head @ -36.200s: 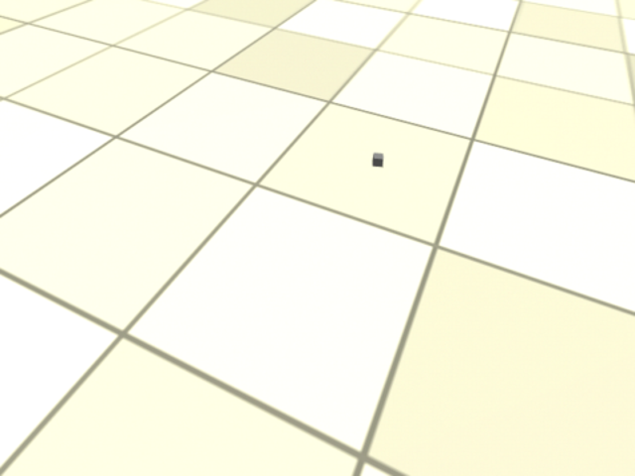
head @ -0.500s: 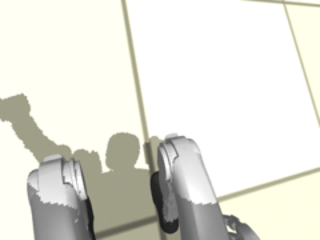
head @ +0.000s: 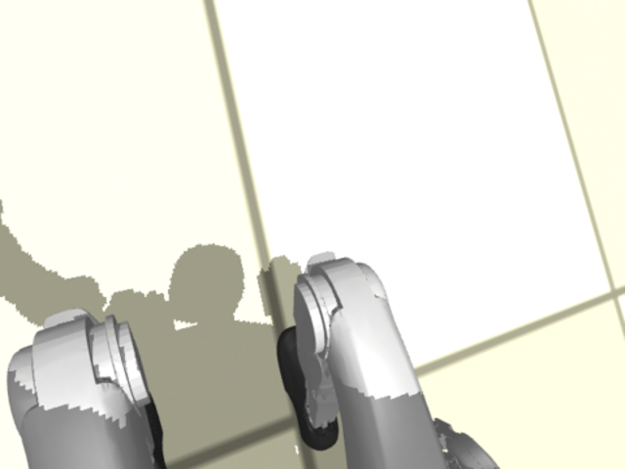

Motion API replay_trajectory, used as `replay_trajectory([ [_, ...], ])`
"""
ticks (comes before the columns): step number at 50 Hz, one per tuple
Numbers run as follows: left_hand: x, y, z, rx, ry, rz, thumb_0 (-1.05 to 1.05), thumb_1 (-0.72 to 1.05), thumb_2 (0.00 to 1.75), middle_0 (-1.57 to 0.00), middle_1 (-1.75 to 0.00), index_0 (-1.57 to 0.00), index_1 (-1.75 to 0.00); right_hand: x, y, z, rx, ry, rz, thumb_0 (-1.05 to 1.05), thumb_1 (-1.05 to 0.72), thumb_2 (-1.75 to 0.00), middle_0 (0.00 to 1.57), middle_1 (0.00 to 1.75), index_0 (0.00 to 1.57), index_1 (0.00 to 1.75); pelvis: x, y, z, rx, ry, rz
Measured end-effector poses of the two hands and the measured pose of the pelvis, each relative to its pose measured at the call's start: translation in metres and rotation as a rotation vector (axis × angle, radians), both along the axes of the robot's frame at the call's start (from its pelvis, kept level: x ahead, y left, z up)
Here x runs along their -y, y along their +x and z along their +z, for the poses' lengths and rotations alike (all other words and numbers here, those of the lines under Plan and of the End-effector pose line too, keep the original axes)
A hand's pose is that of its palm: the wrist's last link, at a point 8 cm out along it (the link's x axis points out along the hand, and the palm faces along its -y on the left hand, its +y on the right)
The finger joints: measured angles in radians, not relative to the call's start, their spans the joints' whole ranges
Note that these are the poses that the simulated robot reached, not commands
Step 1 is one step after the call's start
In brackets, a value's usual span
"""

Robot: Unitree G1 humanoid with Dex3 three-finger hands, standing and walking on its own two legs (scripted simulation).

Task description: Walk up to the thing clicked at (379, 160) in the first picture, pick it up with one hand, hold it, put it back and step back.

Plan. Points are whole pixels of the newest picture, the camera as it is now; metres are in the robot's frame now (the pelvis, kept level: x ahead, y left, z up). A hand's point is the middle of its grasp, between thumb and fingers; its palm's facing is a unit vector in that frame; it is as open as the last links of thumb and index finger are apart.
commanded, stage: rest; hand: left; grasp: from above
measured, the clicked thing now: out of the picture +0.46 +0.37 -0.24
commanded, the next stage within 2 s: open in 1.10 s
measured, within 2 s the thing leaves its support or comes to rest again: rests again in 0.60 s
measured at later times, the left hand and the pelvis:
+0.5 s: hand out of the picture +0.44 +0.35 -0.23, palm faces -0.38 -0.21 -0.90, open 5.3 cm; pelvis +0.00 +0.00 -0.01, yaw -2 degrees
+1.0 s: hand out of the picture +0.44 +0.35 -0.24, palm faces -0.38 -0.22 -0.90, open 5.3 cm; pelvis +0.00 +0.01 -0.01, yaw -4 degrees
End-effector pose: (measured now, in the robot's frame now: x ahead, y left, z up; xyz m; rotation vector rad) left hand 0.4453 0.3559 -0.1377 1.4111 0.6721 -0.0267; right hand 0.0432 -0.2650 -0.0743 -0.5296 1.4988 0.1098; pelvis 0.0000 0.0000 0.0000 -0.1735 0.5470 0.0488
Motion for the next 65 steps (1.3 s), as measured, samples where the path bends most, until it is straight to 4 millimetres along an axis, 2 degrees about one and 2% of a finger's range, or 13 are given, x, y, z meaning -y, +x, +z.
replay_trajectory([
  [25, 0.0, 0.0, -0.031, 0.026, -0.016, 0.009, -0.12, 0.47, 0.03, -0.99, -0.08, -1.27, -0.12, -0.004, -0.001, 0.013, 0.0, -0.013, 0.098, 0.0, -0.89, -0.9, 0.2, 0.3, 0.21, 0.3, -0.004, -0.002, -0.008, 0.048, -0.037, -0.022],
  [46, 0.002, -0.001, -0.043, 0.012, -0.016, 0.016, -0.12, 0.46, 0.04, -0.99, -0.07, -1.28, -0.12, -0.016, -0.008, 0.018, 0.001, 0.026, 0.143, 0.0, -0.9, -0.9, 0.2, 0.3, 0.21, 0.3, -0.008, -0.004, -0.009, 0.07, -0.058, -0.032],
  [65, 0.002, 0.0, -0.044, 0.011, -0.014, 0.021, -0.12, 0.45, 0.06, -0.99, -0.09, -1.26, -0.14, -0.018, -0.01, 0.022, 0.021, 0.045, 0.184, 0.0, -0.9, -0.9, 0.2, 0.3, 0.2, 0.3, -0.009, -0.007, -0.01, 0.095, -0.066, -0.039],
])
